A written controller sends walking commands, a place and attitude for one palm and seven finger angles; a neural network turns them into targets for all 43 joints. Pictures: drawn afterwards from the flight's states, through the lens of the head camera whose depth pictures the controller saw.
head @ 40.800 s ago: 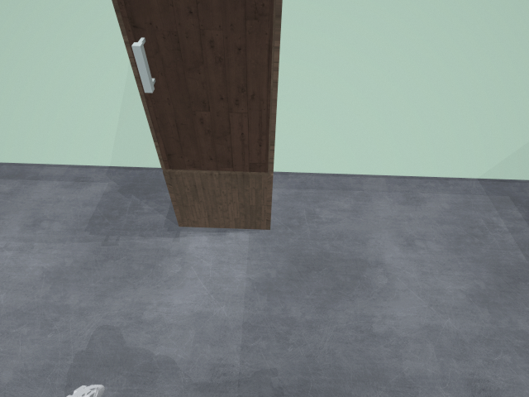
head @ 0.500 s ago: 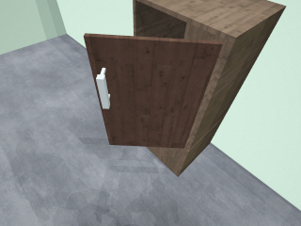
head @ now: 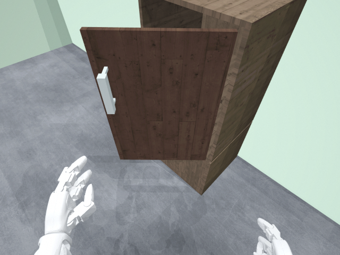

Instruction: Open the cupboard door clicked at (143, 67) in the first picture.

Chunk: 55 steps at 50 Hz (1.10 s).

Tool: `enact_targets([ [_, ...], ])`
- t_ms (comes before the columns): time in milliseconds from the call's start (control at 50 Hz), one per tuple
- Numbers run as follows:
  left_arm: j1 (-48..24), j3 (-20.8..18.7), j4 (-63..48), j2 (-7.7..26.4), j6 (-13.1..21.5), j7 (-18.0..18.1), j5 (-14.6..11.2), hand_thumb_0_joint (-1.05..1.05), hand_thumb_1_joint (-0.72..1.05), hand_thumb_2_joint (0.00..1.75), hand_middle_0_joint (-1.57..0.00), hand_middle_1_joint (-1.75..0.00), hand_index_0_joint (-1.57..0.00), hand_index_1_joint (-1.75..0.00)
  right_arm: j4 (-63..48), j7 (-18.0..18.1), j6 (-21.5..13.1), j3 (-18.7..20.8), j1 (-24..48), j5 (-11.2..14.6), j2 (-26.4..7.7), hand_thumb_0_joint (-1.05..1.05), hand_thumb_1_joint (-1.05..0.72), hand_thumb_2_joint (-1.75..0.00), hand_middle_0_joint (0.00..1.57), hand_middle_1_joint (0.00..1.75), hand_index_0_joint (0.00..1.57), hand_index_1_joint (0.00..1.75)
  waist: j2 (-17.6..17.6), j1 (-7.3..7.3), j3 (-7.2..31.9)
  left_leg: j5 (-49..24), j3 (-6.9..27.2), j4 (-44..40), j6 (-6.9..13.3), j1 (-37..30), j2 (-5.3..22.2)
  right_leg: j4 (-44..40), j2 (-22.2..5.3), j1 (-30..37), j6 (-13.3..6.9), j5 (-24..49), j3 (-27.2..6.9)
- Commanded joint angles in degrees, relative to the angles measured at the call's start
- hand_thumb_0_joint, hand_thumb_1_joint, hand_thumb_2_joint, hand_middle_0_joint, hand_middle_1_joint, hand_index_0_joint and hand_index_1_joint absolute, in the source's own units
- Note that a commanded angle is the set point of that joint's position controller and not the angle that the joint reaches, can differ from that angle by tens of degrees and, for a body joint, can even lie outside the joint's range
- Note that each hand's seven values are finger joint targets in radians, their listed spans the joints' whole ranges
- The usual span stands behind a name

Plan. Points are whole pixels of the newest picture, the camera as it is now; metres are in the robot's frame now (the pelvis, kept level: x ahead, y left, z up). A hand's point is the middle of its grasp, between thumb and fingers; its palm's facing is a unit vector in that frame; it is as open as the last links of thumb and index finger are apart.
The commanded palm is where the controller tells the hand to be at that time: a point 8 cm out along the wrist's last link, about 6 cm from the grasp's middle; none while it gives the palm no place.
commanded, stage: raise the hand with hooked fingers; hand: left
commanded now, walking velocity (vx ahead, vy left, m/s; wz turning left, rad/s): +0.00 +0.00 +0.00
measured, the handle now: (108, 90) +0.55 +0.21 +0.08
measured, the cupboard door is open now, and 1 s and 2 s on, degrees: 44 44 44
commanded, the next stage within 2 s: move the hooked fingers beside the handle in 1.84 s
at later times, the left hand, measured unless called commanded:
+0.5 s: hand (83, 206) +0.22 +0.20 +0.03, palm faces +0.01 -1.00 -0.05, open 10.6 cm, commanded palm +0.19 +0.26 +0.03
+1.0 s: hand (53, 181) +0.26 +0.26 +0.07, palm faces +0.05 -1.00 -0.04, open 13.4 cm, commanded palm +0.23 +0.31 +0.08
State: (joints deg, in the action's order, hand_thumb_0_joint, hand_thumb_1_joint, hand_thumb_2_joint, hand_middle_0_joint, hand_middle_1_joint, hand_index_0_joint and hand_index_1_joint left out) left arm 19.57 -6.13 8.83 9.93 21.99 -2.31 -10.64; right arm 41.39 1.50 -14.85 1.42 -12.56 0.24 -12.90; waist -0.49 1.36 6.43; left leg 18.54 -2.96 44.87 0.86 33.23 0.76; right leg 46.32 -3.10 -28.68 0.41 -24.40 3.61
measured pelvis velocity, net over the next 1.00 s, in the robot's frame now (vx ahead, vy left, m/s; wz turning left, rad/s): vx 0.00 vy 0.01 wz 0.00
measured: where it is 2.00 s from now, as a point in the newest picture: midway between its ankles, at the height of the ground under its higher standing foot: outside the picture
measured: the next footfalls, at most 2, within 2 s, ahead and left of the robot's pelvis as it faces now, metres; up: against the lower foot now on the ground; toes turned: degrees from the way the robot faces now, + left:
none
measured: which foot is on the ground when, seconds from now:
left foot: down 0.00-1.00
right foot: down 0.00-1.00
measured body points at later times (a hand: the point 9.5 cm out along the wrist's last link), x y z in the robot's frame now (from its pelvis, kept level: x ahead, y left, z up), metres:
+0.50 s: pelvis -0.01 -0.03 -0.03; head +0.04 -0.03 +0.42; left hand +0.22 +0.26 +0.03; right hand +0.15 -0.26 -0.12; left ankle +0.04 +0.11 -0.71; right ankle -0.01 -0.12 -0.71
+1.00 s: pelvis +0.00 +0.01 +0.00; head +0.03 +0.02 +0.44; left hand +0.25 +0.32 +0.08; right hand +0.18 -0.23 -0.07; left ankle +0.04 +0.11 -0.71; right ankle -0.01 -0.12 -0.71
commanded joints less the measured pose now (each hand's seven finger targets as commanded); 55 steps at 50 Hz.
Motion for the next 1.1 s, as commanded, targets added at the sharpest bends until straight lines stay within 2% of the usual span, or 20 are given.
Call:
enact_targets([
  [0,14.7,-11.0,2.2,8.6,14.4,-15.2,-4.0,0.0,0.57,0.76,-0.22,-0.51,-0.22,-0.51,-14.5,-1.7,-1.7,4.7,6.9,0.9,-8.6,0.0,-0.9,-0.9,0.2,0.3,0.2,0.3,3.3,-5.97,4.2,-2.7,1.5,5.9,-1.7,6.8,-1.7,3.1,2.4,-8.8,-2.7,4.7,-0.6],
  [60,6.8,-12.8,-7.8,11.0,10.1,-16.9,-7.0,0.0,0.5,0.73,-0.23,-0.55,-0.23,-0.55,-20.2,-0.2,0.0,4.2,8.5,1.9,-8.3,0.0,-0.9,-0.9,0.2,0.3,0.2,0.3,0.1,-5.56,9.6,0.3,0.0,7.7,-0.5,7.3,-2.2,2.1,2.2,-8.0,-1.6,-0.2,-3.8],
  [100,1.6,-13.0,-16.4,11.7,8.6,-15.1,-7.9,0.0,0.46,0.71,-0.23,-0.58,-0.23,-0.58,-21.4,0.8,0.6,4.0,6.9,2.1,-7.6,0.0,-0.9,-0.9,0.2,0.3,0.2,0.3,-2.1,-4.01,10.9,1.1,0.8,8.8,0.1,6.4,-1.5,0.8,2.3,-8.9,-1.2,-2.9,-5.8],
  [140,-2.7,-13.1,-23.3,12.4,9.6,-12.9,-7.3,0.0,0.41,0.69,-0.24,-0.62,-0.24,-0.62,-20.2,1.9,0.6,3.6,4.3,1.8,-6.7,0.0,-0.9,-0.9,0.2,0.3,0.2,0.3,-4.4,-1.98,12.0,-1.4,1.7,10.1,0.6,4.2,-0.6,0.6,2.5,-9.2,-1.0,0.4,-6.3],
  [160,-4.8,-11.7,-25.6,12.1,10.5,-12.2,-6.7,0.0,0.39,0.68,-0.24,-0.63,-0.24,-0.63,-19.7,2.4,0.5,3.2,3.6,1.5,-6.5,0.0,-0.9,-0.9,0.2,0.3,0.2,0.3,-5.1,-0.92,12.1,-2.1,2.0,10.6,0.8,4.0,-0.4,0.8,2.6,-9.8,-1.0,1.6,-6.4],
  [180,-9.0,-10.2,-26.2,12.6,11.2,-12.4,-6.5,0.0,0.36,0.67,-0.24,-0.64,-0.24,-0.64,-18.7,2.8,0.3,2.7,2.6,1.3,-6.9,0.0,-0.9,-0.9,0.2,0.3,0.2,0.3,-3.0,1.19,9.7,-1.1,3.0,11.6,0.9,5.2,0.1,0.7,3.0,-11.8,-0.8,0.8,-6.6],
  [240,-10.8,-8.3,-20.8,12.1,11.7,-15.6,-6.9,0.0,0.29,0.64,-0.24,-0.69,-0.24,-0.69,-16.0,3.8,-1.2,2.0,2.1,1.6,-7.7,0.0,-0.9,-0.9,0.2,0.3,0.2,0.3,-2.9,2.73,6.6,1.0,3.8,12.6,0.9,7.0,0.5,-0.1,3.2,-14.0,-0.8,-1.8,-6.8],
  [320,-8.8,-12.3,-13.7,16.0,5.3,-20.7,-9.1,0.0,0.2,0.6,-0.25,-0.75,-0.25,-0.75,-15.2,4.7,-2.0,1.6,2.0,2.4,-8.7,0.0,-0.9,-0.9,0.2,0.3,0.2,0.3,-1.9,0.85,9.8,-1.2,3.8,11.1,1.1,6.3,0.2,-2.4,2.4,-8.5,-0.2,1.0,-8.2],
  [380,-4.7,-17.4,-10.1,17.9,-0.1,-21.1,-11.0,0.0,0.13,0.57,-0.25,-0.8,-0.25,-0.8,-15.7,4.6,-1.7,1.6,2.8,2.6,-8.4,0.0,-0.9,-0.9,0.2,0.3,0.2,0.3,-0.8,-2.35,11.9,-5.2,4.1,8.4,0.9,4.2,-0.2,-2.9,2.0,-2.6,0.2,7.5,-7.5],
  [400,-4.6,-17.7,-12.2,17.6,-0.7,-20.9,-11.4,0.0,0.11,0.56,-0.26,-0.81,-0.26,-0.81,-15.9,4.4,-1.6,1.5,2.9,2.4,-8.0,0.0,-0.9,-0.9,0.2,0.3,0.2,0.3,-1.3,-2.71,13.1,-6.4,3.9,7.5,0.8,3.3,-0.3,-2.9,1.6,-1.3,0.6,10.4,-7.2],
  [420,-4.1,-19.4,-11.8,18.2,-1.0,-20.1,-11.7,0.0,0.08,0.55,-0.26,-0.82,-0.26,-0.82,-15.7,4.3,-1.5,1.6,2.9,2.3,-7.7,0.0,-0.9,-0.9,0.2,0.3,0.2,0.3,0.9,-3.0,13.6,-7.2,3.9,6.8,0.7,3.1,-0.2,-2.9,1.4,0.1,1.0,12.4,-6.9],
  [460,-3.3,-18.8,-11.6,16.1,-0.6,-18.8,-11.7,0.0,0.04,0.53,-0.26,-0.86,-0.26,-0.86,-15.6,4.0,-1.4,1.8,3.0,2.2,-7.3,0.0,-0.9,-0.9,0.2,0.3,0.2,0.3,2.1,-2.99,11.4,-7.6,3.8,5.3,0.6,2.4,-0.4,-3.1,1.6,-0.8,1.2,13.9,-5.6],
  [480,-3.9,-19.5,-10.6,17.0,-0.2,-18.5,-11.7,0.0,0.01,0.52,-0.26,-0.87,-0.26,-0.87,-15.5,3.8,-1.3,1.8,2.9,2.0,-7.6,0.0,-0.9,-0.9,0.2,0.3,0.2,0.3,2.2,-3.4,10.2,-8.2,4.1,4.7,0.4,2.2,-0.3,-2.8,2.1,-0.6,0.6,13.9,-4.8],
  [520,-5.5,-18.4,-9.5,16.2,0.9,-18.3,-11.1,0.0,-0.03,0.5,-0.27,-0.9,-0.27,-0.9,-15.1,3.7,-1.3,1.9,2.0,2.0,-8.1,0.0,-0.9,-0.9,0.2,0.3,0.2,0.3,3.0,-2.15,8.4,-7.0,3.7,3.8,0.5,1.6,-0.4,-3.4,2.3,-2.7,0.8,12.4,-4.4],
  [560,-7.3,-17.3,-10.0,16.2,2.2,-18.5,-10.6,0.0,-0.08,0.48,-0.27,-0.93,-0.27,-0.93,-15.0,3.6,-1.6,1.9,1.1,2.1,-8.7,0.0,-0.9,-0.9,0.2,0.3,0.2,0.3,1.0,-1.69,8.5,-6.2,3.5,2.9,0.7,-0.2,-0.4,-3.6,2.9,-4.2,0.2,9.0,-3.2],
  [600,-8.9,-17.7,-10.6,17.4,2.7,-19.1,-10.8,0.0,-0.13,0.46,-0.27,-0.96,-0.27,-0.96,-15.1,3.6,-1.8,1.9,0.4,2.1,-9.3,0.0,-0.9,-0.9,0.2,0.3,0.2,0.3,1.4,-1.68,10.3,-7.5,3.6,2.2,0.9,-2.1,-0.4,-3.4,3.2,-3.0,-0.1,10.6,-2.7],
  [640,-9.5,-17.2,-12.0,17.4,3.0,-19.6,-10.8,0.0,-0.17,0.44,-0.28,-0.99,-0.28,-0.99,-15.1,3.6,-2.2,1.9,0.1,2.2,-9.4,0.0,-0.9,-0.9,0.2,0.3,0.2,0.3,-2.2,-1.66,11.4,-8.3,3.3,1.4,0.9,-4.7,-0.5,-3.3,3.4,-3.2,-0.4,11.8,-1.9],
  [660,-10.2,-17.8,-12.0,18.3,3.0,-19.5,-10.8,0.0,-0.2,0.43,-0.28,-1.0,-0.28,-1.0,-15.0,3.8,-2.3,1.8,0.0,2.3,-9.6,0.0,-0.9,-0.9,0.2,0.3,0.2,0.3,-1.6,-1.58,10.9,-8.0,3.5,0.9,0.9,-4.9,-0.3,-3.6,3.4,-3.2,-0.5,11.1,-1.4],
  [840,-16.9,-18.9,-10.8,20.5,-0.6,-19.7,-11.0,0.0,-0.41,0.34,-0.29,-1.14,-0.29,-1.14,-15.5,3.9,-1.5,0.9,0.1,2.7,-10.2,0.0,-0.9,-0.9,0.2,0.3,0.2,0.3,-6.0,-1.65,9.0,-8.5,4.4,-3.3,0.4,-10.1,0.0,-5.4,4.3,-2.1,-1.4,11.3,0.4],
  [1080,-28.9,-21.0,-4.4,25.0,-7.1,-21.7,-10.2,0.0,-0.5,0.3,-0.3,-1.2,-0.3,-1.2,-16.1,4.6,0.0,-0.5,0.7,2.8,-10.8,0.0,-0.9,-0.9,0.2,0.3,0.2,0.3,-4.1,-1.53,7.0,-5.5,6.2,-7.8,0.0,-13.3,0.3,-8.8,5.0,-0.1,-1.9,8.6,1.2],
])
